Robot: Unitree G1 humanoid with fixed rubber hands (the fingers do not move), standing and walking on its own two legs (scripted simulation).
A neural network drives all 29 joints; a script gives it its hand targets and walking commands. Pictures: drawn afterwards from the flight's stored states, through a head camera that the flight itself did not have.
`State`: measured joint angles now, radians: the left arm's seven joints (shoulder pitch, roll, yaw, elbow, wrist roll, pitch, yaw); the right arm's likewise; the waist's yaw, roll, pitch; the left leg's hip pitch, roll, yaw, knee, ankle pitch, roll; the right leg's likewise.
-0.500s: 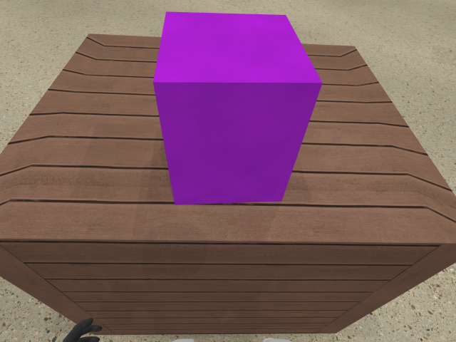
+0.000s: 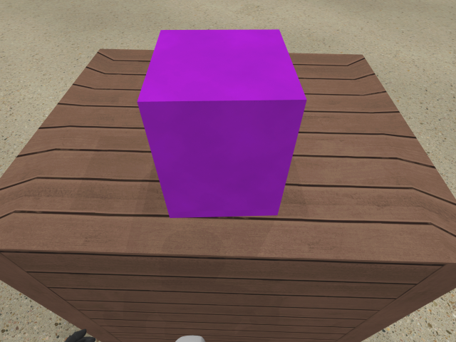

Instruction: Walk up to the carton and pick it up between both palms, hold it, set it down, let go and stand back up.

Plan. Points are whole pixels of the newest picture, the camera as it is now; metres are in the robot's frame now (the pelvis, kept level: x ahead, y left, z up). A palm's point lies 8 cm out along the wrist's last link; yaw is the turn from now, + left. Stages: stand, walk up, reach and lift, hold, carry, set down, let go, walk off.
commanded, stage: walk up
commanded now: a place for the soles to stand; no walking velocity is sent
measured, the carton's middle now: (222, 127) +0.44 +0.07 +0.16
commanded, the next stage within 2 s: none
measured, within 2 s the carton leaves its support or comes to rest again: neither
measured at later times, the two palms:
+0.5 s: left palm out of the picture +0.11 +0.33 -0.11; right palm out of the picture +0.07 -0.30 -0.08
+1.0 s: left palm out of the picture +0.11 +0.32 -0.10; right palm out of the picture +0.08 -0.30 -0.08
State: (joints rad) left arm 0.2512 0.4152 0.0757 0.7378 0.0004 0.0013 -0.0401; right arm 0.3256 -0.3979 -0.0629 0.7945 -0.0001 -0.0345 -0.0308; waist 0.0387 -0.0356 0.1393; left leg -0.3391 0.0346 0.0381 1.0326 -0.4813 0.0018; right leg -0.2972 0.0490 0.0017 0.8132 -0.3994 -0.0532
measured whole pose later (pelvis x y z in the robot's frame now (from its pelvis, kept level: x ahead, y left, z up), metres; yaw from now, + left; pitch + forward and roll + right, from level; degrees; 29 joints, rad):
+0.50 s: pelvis +0.01 +0.02 +0.00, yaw +1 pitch -5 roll -1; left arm 0.24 0.41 0.05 0.74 0.00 0.00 -0.03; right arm 0.32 -0.40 -0.03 0.79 0.00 -0.06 -0.03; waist 0.00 -0.04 0.14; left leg -0.34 0.02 0.04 0.86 -0.45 0.03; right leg -0.34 0.04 0.01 0.81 -0.38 -0.04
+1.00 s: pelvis +0.01 +0.02 +0.00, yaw +1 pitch -4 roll -1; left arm 0.24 0.41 0.04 0.74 0.00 -0.01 -0.03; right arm 0.31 -0.40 -0.03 0.79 0.00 -0.08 -0.03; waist 0.00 -0.04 0.13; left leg -0.34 0.02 0.04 0.84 -0.43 0.03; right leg -0.35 0.04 0.00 0.81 -0.39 -0.04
